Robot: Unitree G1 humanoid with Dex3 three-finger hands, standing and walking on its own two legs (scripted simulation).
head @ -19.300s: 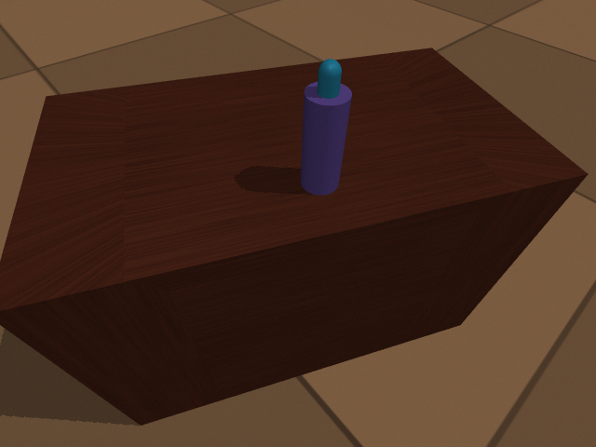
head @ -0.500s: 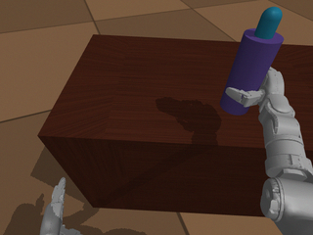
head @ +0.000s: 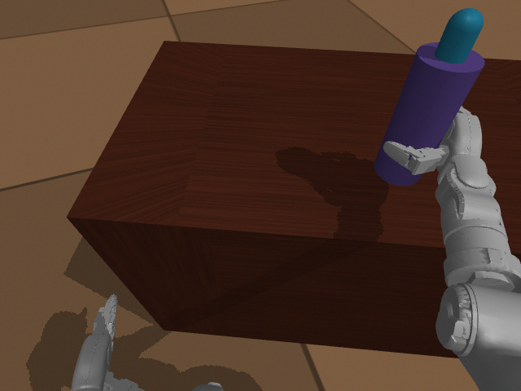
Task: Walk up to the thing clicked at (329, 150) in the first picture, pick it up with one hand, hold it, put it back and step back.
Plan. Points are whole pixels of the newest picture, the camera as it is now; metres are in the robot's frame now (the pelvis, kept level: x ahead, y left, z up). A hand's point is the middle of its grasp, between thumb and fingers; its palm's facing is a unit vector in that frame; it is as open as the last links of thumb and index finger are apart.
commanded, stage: lower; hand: right
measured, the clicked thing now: (426, 106) +0.47 -0.19 +0.20
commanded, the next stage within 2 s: loosen in 0.64 s
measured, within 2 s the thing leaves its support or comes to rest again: rests again in 0.50 s
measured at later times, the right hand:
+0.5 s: hand (401, 163) +0.47 -0.19 +0.08, palm faces +0.17 +0.98 -0.03, open 10.9 cm
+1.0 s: hand (404, 162) +0.48 -0.20 +0.08, palm faces +0.17 +0.99 -0.02, open 10.9 cm
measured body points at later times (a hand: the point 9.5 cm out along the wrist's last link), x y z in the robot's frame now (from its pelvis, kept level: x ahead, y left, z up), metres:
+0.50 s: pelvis -0.01 +0.00 -0.01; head +0.06 -0.02 +0.43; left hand +0.14 +0.26 -0.05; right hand +0.46 -0.25 +0.09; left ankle +0.02 +0.14 -0.71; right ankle +0.01 -0.13 -0.71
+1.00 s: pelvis -0.01 -0.01 -0.02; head +0.06 -0.03 +0.42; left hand +0.13 +0.25 -0.06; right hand +0.46 -0.25 +0.08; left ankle +0.02 +0.14 -0.71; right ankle +0.01 -0.13 -0.71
